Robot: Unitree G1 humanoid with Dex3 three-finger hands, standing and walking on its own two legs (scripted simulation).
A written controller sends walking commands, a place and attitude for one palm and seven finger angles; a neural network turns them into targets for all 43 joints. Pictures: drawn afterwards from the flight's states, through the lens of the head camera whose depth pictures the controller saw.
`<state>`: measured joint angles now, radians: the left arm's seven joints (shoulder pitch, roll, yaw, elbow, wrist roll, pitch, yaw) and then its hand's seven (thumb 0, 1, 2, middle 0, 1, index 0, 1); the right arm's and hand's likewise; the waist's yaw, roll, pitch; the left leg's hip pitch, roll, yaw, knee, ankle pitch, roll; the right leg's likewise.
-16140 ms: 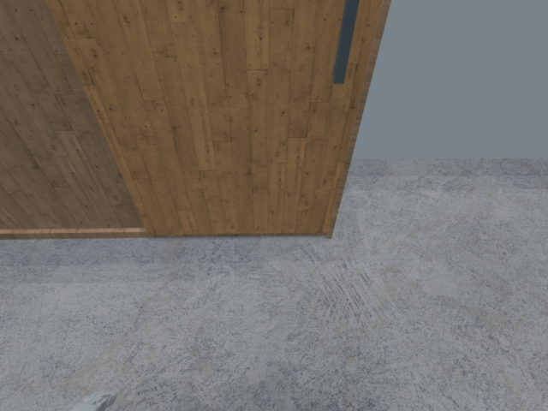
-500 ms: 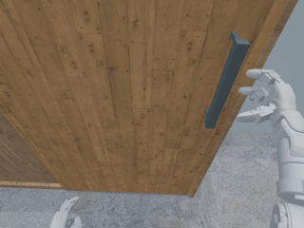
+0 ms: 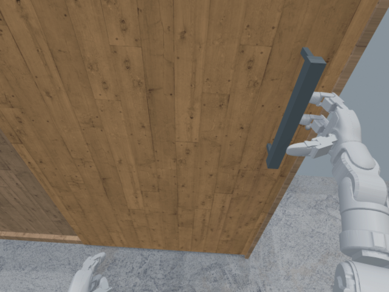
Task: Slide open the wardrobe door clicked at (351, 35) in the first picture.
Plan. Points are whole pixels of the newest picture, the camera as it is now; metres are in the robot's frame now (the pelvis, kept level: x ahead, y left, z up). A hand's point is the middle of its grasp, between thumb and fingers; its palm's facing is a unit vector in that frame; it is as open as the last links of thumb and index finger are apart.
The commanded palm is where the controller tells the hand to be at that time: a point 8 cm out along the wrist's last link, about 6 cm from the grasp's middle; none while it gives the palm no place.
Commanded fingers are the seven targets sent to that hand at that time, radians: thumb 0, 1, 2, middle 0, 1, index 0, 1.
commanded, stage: feel for the door with the fingertips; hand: right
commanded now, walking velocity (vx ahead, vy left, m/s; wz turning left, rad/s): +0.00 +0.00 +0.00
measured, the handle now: (287, 115) +0.45 -0.16 +0.17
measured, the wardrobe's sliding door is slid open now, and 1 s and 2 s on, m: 0.00 0.00 0.00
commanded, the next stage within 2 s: slide the fingers in behind the handle in 0.22 s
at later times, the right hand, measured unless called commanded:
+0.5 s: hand (308, 122) +0.41 -0.19 +0.18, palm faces +0.04 +1.00 -0.02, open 13.7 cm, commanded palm +0.39 -0.24 +0.18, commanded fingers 0.00 0.50 -0.30 0.30 1.20 0.30 1.20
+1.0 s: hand (296, 125) +0.40 -0.16 +0.18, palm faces +0.02 +1.00 -0.02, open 14.0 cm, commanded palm +0.37 -0.21 +0.18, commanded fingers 0.00 0.50 -0.30 0.30 1.20 0.30 1.20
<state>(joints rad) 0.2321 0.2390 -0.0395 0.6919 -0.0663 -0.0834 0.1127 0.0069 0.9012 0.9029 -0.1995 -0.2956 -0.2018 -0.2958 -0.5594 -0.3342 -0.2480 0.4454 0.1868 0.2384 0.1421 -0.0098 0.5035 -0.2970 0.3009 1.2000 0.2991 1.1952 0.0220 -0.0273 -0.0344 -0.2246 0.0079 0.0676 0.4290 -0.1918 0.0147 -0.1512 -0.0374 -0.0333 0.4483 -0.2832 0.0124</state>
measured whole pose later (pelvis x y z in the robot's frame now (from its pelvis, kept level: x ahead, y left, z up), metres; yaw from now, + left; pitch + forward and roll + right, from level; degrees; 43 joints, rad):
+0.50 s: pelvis -0.01 +0.00 +0.00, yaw -1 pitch +1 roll +0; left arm 0.29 0.26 -0.02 0.73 -0.07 -0.12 0.10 0.01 0.90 0.90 -0.20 -0.30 -0.20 -0.30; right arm -0.71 -0.38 -0.25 0.67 0.18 0.14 0.18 -0.01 0.50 -0.30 0.34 1.23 0.35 1.25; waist 0.04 -0.02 -0.03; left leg -0.28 0.01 0.09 0.44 -0.18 0.02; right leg -0.22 -0.03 -0.01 0.48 -0.28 0.01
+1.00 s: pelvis +0.00 +0.00 +0.00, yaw +0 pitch +0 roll +0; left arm 0.23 0.24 -0.03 0.69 -0.07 -0.11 0.10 0.01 0.90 0.90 -0.20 -0.30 -0.20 -0.30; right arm -0.61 -0.29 -0.19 0.48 0.17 0.21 0.11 -0.01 0.50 -0.30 0.30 1.20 0.30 1.20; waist 0.02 -0.03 -0.03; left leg -0.24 0.01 0.07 0.43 -0.18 0.01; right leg -0.17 -0.03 -0.03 0.45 -0.28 0.01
